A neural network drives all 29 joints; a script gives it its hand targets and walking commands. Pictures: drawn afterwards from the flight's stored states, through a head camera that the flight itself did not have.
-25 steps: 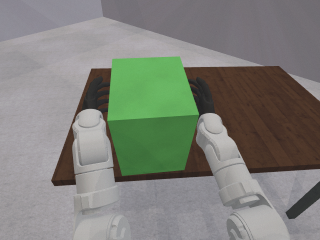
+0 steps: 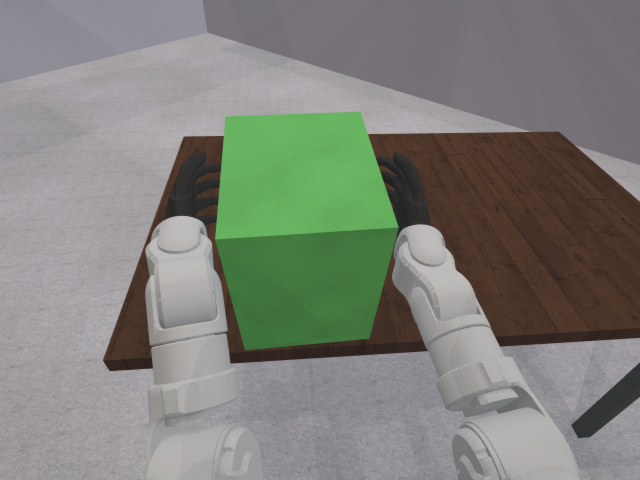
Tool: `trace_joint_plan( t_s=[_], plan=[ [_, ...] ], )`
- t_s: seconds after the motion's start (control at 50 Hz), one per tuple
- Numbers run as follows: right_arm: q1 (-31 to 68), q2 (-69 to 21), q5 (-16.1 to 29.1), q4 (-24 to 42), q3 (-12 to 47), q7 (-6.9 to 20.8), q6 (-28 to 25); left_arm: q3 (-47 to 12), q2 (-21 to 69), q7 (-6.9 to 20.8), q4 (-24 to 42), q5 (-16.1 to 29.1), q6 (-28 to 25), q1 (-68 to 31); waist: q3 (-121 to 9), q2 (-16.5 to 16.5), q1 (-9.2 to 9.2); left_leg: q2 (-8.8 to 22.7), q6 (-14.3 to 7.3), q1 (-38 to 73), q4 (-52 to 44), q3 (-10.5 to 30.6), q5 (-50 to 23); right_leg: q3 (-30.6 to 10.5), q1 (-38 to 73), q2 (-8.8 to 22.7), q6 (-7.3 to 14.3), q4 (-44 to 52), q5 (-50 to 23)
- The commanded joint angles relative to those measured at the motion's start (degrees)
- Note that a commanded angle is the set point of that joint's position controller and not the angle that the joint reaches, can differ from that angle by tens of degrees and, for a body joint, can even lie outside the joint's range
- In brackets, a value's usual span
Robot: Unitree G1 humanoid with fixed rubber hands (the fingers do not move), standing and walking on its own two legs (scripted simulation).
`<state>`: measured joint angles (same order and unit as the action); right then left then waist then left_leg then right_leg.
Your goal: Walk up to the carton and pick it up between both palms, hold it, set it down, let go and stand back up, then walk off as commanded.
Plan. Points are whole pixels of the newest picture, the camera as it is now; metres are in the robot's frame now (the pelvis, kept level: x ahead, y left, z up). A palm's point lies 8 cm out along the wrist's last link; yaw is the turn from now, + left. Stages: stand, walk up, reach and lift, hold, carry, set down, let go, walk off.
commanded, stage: hold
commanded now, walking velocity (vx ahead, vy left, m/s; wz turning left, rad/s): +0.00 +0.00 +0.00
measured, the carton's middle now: (301, 233) +0.38 +0.01 +0.14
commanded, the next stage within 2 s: set down in 0.32 s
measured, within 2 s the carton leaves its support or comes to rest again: neither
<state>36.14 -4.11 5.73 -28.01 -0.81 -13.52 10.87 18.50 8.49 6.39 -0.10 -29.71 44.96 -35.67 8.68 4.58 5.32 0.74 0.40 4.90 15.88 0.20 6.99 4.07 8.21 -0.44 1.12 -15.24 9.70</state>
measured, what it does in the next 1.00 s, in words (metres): stands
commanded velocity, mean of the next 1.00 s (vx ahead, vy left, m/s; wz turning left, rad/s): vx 0.00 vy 0.00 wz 0.00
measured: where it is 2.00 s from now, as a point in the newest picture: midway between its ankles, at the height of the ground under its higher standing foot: outside the picture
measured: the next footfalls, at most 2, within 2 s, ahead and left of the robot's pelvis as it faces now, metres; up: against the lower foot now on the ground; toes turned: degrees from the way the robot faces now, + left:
none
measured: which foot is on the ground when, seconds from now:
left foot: down 0.00-1.00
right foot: down 0.00-1.00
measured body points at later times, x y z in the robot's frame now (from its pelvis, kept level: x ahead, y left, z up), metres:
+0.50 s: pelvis +0.00 +0.00 +0.00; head -0.05 +0.02 +0.45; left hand +0.36 +0.13 +0.21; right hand +0.36 -0.13 +0.20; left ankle +0.04 +0.13 -0.75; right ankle +0.01 -0.10 -0.75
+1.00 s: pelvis +0.03 -0.01 +0.00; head +0.01 +0.03 +0.45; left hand +0.40 +0.14 +0.16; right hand +0.40 -0.12 +0.16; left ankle +0.04 +0.13 -0.75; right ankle +0.01 -0.10 -0.75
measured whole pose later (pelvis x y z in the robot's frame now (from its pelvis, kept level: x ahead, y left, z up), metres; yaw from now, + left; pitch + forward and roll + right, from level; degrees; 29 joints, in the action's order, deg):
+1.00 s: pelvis +0.03 -0.01 +0.00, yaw +1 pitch -12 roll +0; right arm 31.3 -5.3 -0.1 -34.9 -3.7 -11.8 -8.7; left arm 16.2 8.3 4.9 -6.8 -26.4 27.4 -28.5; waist 8.1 5.2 3.2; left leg 0.8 1.2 5.0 16.5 1.1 9.7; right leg 5.1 9.4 -0.6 1.3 -14.3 11.9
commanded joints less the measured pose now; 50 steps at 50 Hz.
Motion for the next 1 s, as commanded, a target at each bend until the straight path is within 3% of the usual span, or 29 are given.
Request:
trace_joint_plan(
  t_s=[0.0,0.3,0.32,0.36,0.42,0.48,0.6,0.68,0.74,0.78,0.92,0.98],
  plan=[
    [34.97,-22.04,2.23,13.66,16.49,5.58,-3.20,-20.34,20.35,7.29,1.67,8.16,-2.17,-24.22,-17.21,-3.61,0.45,-2.13,-1.76,4.98,-0.76,-5.35,-7.49,4.23,0.06,-1.61,-2.98,1.55,-10.27],
    [34.71,-21.94,2.46,14.04,16.72,5.54,-2.99,-20.50,20.23,7.32,2.05,8.19,-1.96,-23.99,-16.32,-3.63,0.35,-2.07,-1.70,4.89,-0.92,-5.40,-7.20,4.21,-0.25,-1.65,-2.89,1.72,-9.64],
    [33.94,-21.88,7.39,21.21,20.75,5.15,-4.03,-31.18,24.65,6.81,11.29,13.76,-2.69,-23.86,-21.05,-7.44,1.07,-1.36,-0.02,6.85,1.89,-2.73,-13.80,5.44,-0.92,-2.90,-3.50,-1.13,-12.59],
    [36.09,-21.63,6.50,21.17,20.74,4.81,-4.78,-31.15,24.13,6.45,9.01,14.10,-3.42,-24.25,-21.29,-6.77,0.97,-1.43,0.16,7.58,2.27,-3.06,-13.74,5.16,-1.37,-2.51,-3.41,0.17,-11.87],
    [34.91,-19.83,3.13,16.30,18.54,4.98,-3.89,-25.35,20.40,6.71,-0.06,11.03,-3.61,-21.58,-15.32,-3.12,0.12,-1.68,-1.74,2.55,-1.13,-3.85,-2.54,4.43,-1.93,-1.27,-3.71,2.15,-6.85],
    [32.43,-19.76,0.34,11.72,15.69,6.03,-4.36,-20.13,19.30,7.90,-2.08,8.42,-4.35,-21.40,-10.66,-1.99,-1.24,-1.41,-2.51,0.13,-3.87,-4.74,3.06,4.42,-2.34,-0.60,-3.80,2.90,0.05],
    [39.97,-22.34,-5.53,16.95,12.00,7.51,-14.52,-21.28,20.67,7.59,0.45,9.48,-11.86,-27.43,-22.37,-3.63,-1.87,-1.03,-1.61,2.80,-1.95,-5.67,-2.51,5.50,-1.11,-0.33,-3.70,1.62,-2.51],
    [32.31,-20.57,-9.80,8.10,8.77,8.19,-17.57,-18.28,18.41,7.81,-7.64,6.28,-14.89,-18.78,-16.81,-1.75,-2.16,-0.73,-2.58,1.15,-2.85,-6.37,-0.68,5.09,-0.45,0.47,-3.84,2.72,-1.06],
    [28.74,-20.06,-10.50,2.77,7.25,8.39,-17.79,-16.23,17.90,8.18,-9.81,4.97,-15.88,-18.20,-11.86,-1.24,-1.90,-0.89,-2.79,-0.25,-3.91,-6.64,0.52,4.84,-0.32,0.66,-4.10,3.23,-0.15],
    [29.21,-20.29,-9.95,2.85,7.49,8.20,-18.64,-16.89,18.48,8.13,-8.75,5.44,-16.72,-19.49,-12.21,-1.75,-1.72,-1.10,-2.32,0.73,-3.40,-6.68,-2.16,4.96,0.19,0.50,-4.22,2.85,-3.27],
    [28.97,-21.17,-6.36,5.49,14.45,6.61,-23.76,-24.46,20.71,5.20,-2.27,9.18,-21.24,-18.83,-21.63,-5.41,-1.19,-1.75,1.10,6.38,2.83,-5.39,-22.61,4.79,5.00,-0.20,-3.96,-0.68,-26.79],
    [27.98,-20.94,-5.66,6.67,16.78,6.19,-24.76,-26.66,21.30,4.24,-1.60,10.43,-22.19,-17.34,-23.46,-5.33,-1.10,-1.72,1.53,6.93,4.09,-4.87,-25.77,4.53,6.06,-0.19,-3.70,-1.11,-31.55]
  ],
)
